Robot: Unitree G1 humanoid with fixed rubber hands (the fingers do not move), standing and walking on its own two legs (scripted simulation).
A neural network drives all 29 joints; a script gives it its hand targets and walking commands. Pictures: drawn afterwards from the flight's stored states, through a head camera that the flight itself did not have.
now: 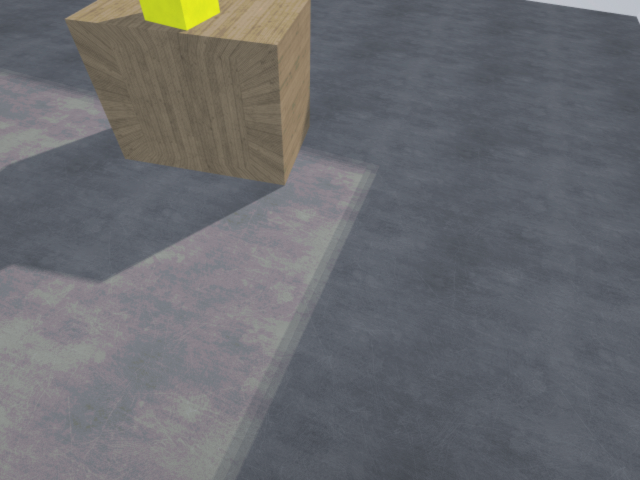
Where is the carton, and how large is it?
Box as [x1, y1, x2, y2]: [139, 0, 219, 29]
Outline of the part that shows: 139,0 146,20 183,29 188,29 219,12 217,0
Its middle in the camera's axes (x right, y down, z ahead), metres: -0.54 -0.96 +1.44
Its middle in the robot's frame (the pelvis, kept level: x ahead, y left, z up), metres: +1.71 +0.61 +0.01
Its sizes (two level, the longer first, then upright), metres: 0.210 0.200 0.250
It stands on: a pedestal, 0.66 m high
